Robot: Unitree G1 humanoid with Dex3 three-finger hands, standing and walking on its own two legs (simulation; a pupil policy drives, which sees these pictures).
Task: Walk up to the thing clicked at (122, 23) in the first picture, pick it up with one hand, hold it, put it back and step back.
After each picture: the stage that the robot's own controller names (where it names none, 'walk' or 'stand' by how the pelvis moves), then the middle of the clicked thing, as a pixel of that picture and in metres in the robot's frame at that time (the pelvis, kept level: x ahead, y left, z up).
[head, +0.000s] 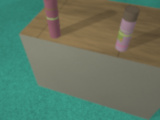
stand; (126, 30) +0.72 -0.22 -0.03
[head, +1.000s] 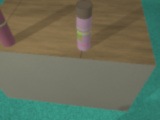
rise first; (83, 28) +0.66 +0.03 +0.00
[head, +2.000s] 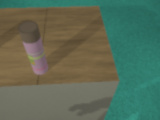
stand; (35, 51) +0.51 +0.21 +0.00
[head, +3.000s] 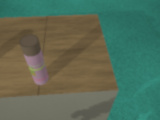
stand; (36, 62) +0.48 +0.21 -0.03
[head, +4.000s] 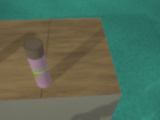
stand; (39, 65) +0.47 +0.20 -0.03
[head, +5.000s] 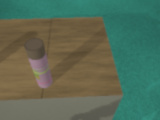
stand; (40, 65) +0.47 +0.20 -0.03
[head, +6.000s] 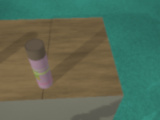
stand; (40, 66) +0.47 +0.20 -0.03
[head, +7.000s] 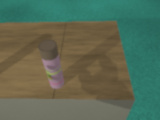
rise first; (53, 66) +0.47 +0.17 -0.03
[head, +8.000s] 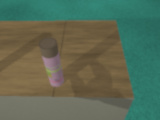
go down; (53, 64) +0.48 +0.17 -0.03
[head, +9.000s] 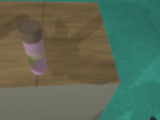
go down; (35, 51) +0.50 +0.16 +0.00
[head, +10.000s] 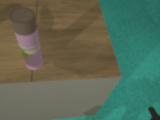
go down; (29, 43) +0.49 +0.16 +0.03
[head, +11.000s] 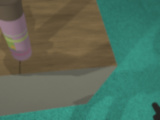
close in; (15, 30) +0.50 +0.17 +0.06
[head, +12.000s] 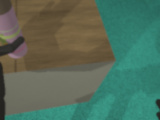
close; (6, 26) +0.51 +0.18 +0.07
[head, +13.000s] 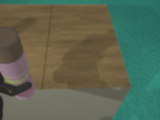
lift; (15, 69) +0.34 +0.20 +0.12
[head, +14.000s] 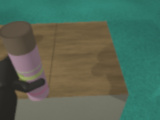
lift; (29, 67) +0.32 +0.16 +0.16
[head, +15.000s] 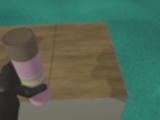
hold; (31, 72) +0.32 +0.16 +0.15
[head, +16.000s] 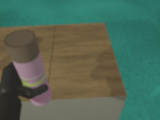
crouch; (32, 73) +0.32 +0.15 +0.14
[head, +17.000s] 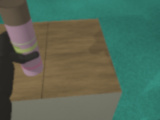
crouch; (24, 41) +0.42 +0.17 +0.18
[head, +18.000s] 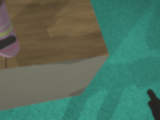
lower; out of the picture +0.51 +0.18 +0.07
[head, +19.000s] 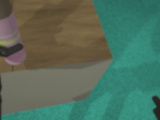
lower; (6, 32) +0.49 +0.17 +0.07
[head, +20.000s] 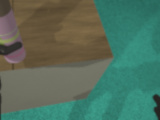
lower; (5, 30) +0.49 +0.17 +0.07
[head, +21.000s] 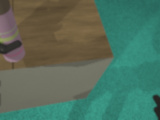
lower; (4, 28) +0.49 +0.17 +0.07
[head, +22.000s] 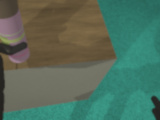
loosen; (11, 30) +0.49 +0.16 +0.07
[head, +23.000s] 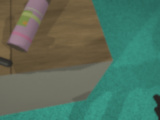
withdraw; (31, 18) +0.60 +0.10 +0.00
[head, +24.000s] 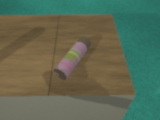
sink last; (73, 56) +0.58 +0.07 -0.07
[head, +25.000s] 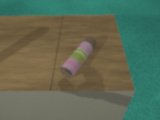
stand; (79, 55) +0.59 +0.05 -0.07
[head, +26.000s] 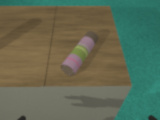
stand; (81, 51) +0.57 +0.02 -0.06
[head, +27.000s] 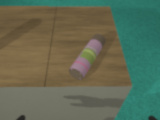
stand; (88, 55) +0.55 -0.01 -0.05
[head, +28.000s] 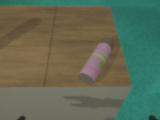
stand; (98, 58) +0.53 -0.06 -0.05
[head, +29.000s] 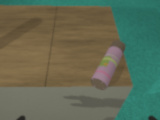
stand; (109, 63) +0.51 -0.10 -0.06
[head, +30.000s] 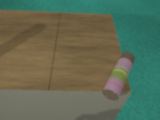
stand; (120, 74) +0.48 -0.16 -0.10
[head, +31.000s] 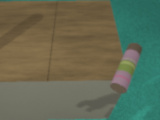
walk; (127, 66) +0.49 -0.19 -0.11
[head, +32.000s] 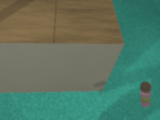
walk; (145, 94) +0.55 -0.52 -0.61
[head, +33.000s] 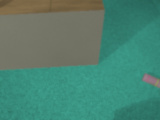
stand; (157, 82) +0.78 -0.61 -0.72
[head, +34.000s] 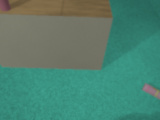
stand; (157, 93) +0.74 -0.68 -0.74
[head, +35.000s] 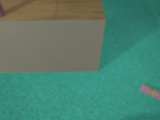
stand; (154, 93) +0.74 -0.64 -0.75
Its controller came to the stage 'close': yes
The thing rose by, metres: 0.20
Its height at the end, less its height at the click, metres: -0.71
